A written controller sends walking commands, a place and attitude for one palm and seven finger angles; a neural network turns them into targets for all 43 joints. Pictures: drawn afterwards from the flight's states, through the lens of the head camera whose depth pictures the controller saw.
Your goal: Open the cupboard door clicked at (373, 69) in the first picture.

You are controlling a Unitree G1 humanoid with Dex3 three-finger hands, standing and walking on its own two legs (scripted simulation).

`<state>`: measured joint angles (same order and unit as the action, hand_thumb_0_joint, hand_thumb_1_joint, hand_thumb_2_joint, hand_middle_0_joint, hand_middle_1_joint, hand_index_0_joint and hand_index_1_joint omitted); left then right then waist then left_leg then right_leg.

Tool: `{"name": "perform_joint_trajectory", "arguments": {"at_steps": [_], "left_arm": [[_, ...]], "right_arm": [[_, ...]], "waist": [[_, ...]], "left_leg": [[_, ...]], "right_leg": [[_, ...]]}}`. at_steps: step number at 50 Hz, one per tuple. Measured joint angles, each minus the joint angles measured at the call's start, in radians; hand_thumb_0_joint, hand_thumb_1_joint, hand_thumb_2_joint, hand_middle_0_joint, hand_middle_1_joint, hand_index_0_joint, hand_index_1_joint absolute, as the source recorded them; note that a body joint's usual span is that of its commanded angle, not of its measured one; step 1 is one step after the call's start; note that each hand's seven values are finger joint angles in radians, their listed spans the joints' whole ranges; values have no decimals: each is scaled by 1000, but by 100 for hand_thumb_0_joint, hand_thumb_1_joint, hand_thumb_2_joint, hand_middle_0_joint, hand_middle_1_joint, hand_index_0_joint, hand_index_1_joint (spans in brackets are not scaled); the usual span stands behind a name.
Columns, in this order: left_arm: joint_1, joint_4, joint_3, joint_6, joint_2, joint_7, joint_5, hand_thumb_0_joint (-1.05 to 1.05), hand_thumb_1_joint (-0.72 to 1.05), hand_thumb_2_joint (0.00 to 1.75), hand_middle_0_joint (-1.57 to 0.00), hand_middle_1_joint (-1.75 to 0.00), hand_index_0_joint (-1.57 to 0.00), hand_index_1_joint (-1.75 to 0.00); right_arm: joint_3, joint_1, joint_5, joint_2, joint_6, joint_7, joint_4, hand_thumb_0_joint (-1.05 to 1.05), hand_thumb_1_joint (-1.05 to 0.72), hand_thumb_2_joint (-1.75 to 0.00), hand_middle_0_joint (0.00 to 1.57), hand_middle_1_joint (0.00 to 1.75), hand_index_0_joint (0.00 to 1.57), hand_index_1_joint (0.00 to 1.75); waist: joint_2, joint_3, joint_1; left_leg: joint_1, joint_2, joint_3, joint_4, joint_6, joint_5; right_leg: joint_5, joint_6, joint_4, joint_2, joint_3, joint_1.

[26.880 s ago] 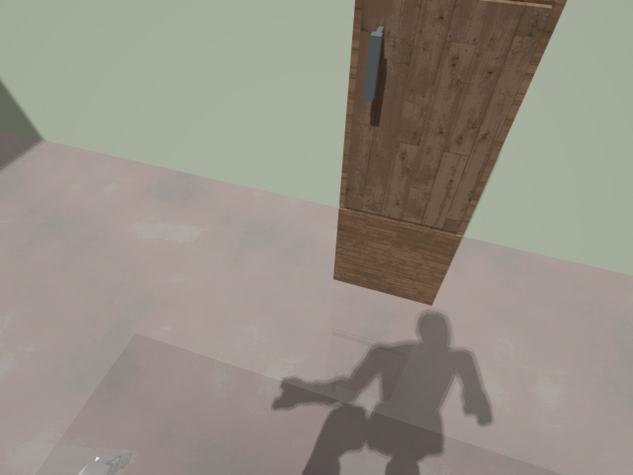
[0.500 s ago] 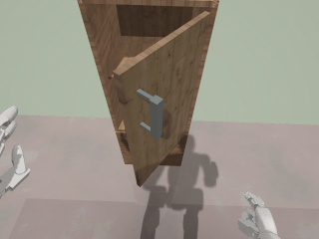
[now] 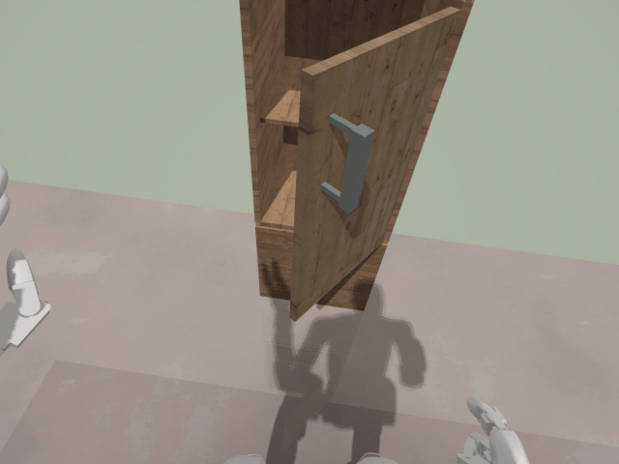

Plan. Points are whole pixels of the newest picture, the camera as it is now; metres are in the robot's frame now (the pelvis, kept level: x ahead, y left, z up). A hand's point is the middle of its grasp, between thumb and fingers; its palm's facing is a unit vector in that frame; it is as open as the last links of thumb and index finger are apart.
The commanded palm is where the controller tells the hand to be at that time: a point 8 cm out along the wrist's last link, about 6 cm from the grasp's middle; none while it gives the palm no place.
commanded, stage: step back with the hand held close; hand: left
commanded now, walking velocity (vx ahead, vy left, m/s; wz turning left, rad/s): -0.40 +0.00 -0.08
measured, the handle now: (343, 164) +0.48 +0.00 +0.14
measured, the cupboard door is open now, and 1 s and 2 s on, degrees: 54 54 54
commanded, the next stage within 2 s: stop stepping back and stand still in 0.08 s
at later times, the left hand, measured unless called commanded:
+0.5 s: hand (6, 442) +0.10 +0.21 +0.20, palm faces +0.31 -0.80 -0.52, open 7.4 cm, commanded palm +0.07 +0.26 +0.20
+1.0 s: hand out of the picture +0.06 +0.22 +0.19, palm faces +0.39 -0.78 -0.50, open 7.4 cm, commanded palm +0.02 +0.25 +0.20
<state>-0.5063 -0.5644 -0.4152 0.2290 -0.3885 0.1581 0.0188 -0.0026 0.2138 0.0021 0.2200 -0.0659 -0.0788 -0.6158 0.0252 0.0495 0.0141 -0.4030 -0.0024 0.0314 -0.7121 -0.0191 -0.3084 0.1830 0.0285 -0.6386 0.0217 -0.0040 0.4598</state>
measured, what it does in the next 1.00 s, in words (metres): walks backwards: right foot, then left foot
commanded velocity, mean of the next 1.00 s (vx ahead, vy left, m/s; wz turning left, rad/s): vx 0.03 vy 0.03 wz -0.02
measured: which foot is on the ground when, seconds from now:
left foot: down 0.00-0.38, up 0.40-0.56, down 0.58-1.00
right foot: down 0.00-0.00, up 0.02-0.36, down 0.38-1.00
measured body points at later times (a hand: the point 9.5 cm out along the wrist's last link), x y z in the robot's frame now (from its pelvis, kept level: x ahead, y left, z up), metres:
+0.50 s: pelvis -0.11 -0.03 +0.02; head -0.11 -0.02 +0.47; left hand +0.08 +0.25 +0.23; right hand +0.02 -0.28 -0.07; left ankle -0.04 +0.08 -0.68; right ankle -0.22 -0.11 -0.71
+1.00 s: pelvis -0.15 -0.03 +0.03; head -0.16 -0.05 +0.48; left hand +0.03 +0.26 +0.22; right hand -0.04 -0.28 -0.08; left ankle -0.13 +0.09 -0.70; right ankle -0.19 -0.11 -0.71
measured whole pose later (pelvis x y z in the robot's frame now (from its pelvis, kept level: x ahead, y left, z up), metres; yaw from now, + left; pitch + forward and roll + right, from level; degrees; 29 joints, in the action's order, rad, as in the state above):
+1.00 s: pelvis -0.15 -0.03 +0.03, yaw -6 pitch +0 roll +0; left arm -0.57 -0.40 -0.42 0.25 -0.39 0.15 0.03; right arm -0.01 0.28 -0.01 0.22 -0.12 -0.07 -0.67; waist -0.03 -0.02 0.01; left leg -0.30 0.02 0.02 -0.60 -0.01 -0.25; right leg 0.29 -0.06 -0.47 -0.04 0.05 0.17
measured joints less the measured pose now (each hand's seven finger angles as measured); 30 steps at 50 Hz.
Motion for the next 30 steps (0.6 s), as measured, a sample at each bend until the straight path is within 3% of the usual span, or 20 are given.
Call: {"name": "perform_joint_trajectory", "arguments": {"at_steps": [3,5,7,10,13,16,19,21,24,26,29,30], "left_arm": [[56,43,-21,7,-14,8,-4,1,89,90,-21,-30,-21,-30],[52,51,-42,1,-26,9,3,1,89,90,-21,-30,-21,-30],[27,22,-56,-10,-34,11,15,2,89,90,-21,-30,-21,-30],[-15,-46,-44,-23,-29,13,29,2,89,90,-21,-30,-20,-30],[-31,-80,-16,-27,-30,8,34,2,89,90,-20,-30,-20,-30],[-35,-70,-11,-34,-59,4,40,2,89,90,-21,-30,-20,-30],[-68,-61,-51,-32,-104,-2,48,1,89,90,-21,-30,-20,-30],[-90,-44,-33,-30,-91,-14,52,1,89,90,-21,-30,-21,-30],[-133,-12,-29,-21,-92,-23,50,1,88,90,-21,-30,-21,-30],[-133,28,-34,-14,-79,-20,42,1,88,90,-21,-30,-21,-30],[-67,109,-18,-17,-41,-11,32,1,88,90,-21,-30,-21,-30],[-36,135,-10,-21,-28,-9,30,1,88,90,-21,-30,-21,-30]], "right_arm": [[7,-26,10,-19,-31,-8,-6,1,-90,-90,20,30,20,30],[8,-31,12,-44,-48,5,-12,1,-90,-90,20,30,20,30],[3,-30,10,-65,-64,21,-15,1,-90,-90,20,30,20,30],[-7,-30,7,-82,-82,39,-19,1,-90,-90,20,30,20,30],[-17,-36,10,-88,-91,42,-15,1,-90,-90,20,30,20,30],[-24,-38,12,-88,-89,36,5,1,-90,-90,20,30,20,30],[-31,-54,12,-76,-72,35,36,1,-90,-90,20,30,20,30],[-26,-62,14,-42,-49,31,8,1,-90,-90,20,30,20,30],[-18,-1,-5,-18,-29,27,-39,1,-90,-90,20,30,20,30],[-13,43,-10,-3,-24,18,-53,1,-90,-90,20,30,20,30],[2,87,-12,35,-35,1,-65,1,-90,-90,20,30,20,30],[11,91,-12,46,-39,-4,-68,1,-90,-90,20,30,20,30]], "waist": [[-14,43,-6],[-26,43,-12],[-25,32,-7],[-17,6,5],[-12,-19,0],[-4,-38,-22],[33,-44,-22],[-13,-32,-18],[-3,-88,0],[10,-121,4],[-2,-145,-6],[-8,-145,-14]], "left_leg": [[-18,10,-7,15,-32,73],[-18,30,-16,64,-33,102],[-17,51,-12,124,-27,145],[-21,78,7,207,-20,208],[-29,90,17,284,-12,271],[-45,78,15,351,4,312],[-115,45,47,289,31,232],[-157,49,9,111,36,114],[-144,14,7,-83,36,53],[-78,6,32,-56,23,58],[55,3,54,97,-6,94],[84,-3,50,139,-11,44]], "right_leg": [[204,-4,-284,-52,-33,74],[259,-6,-447,-87,-35,86],[277,-1,-502,-95,-22,60],[297,5,-439,-81,-2,-24],[331,-5,-281,-66,15,-139],[356,-32,-25,-62,48,-279],[226,-84,219,-35,50,-367],[201,-80,193,-57,46,-362],[211,-65,199,-42,20,-376],[216,-62,199,-30,8,-387],[252,-56,143,-25,21,-380],[274,-52,102,-22,29,-365]]}}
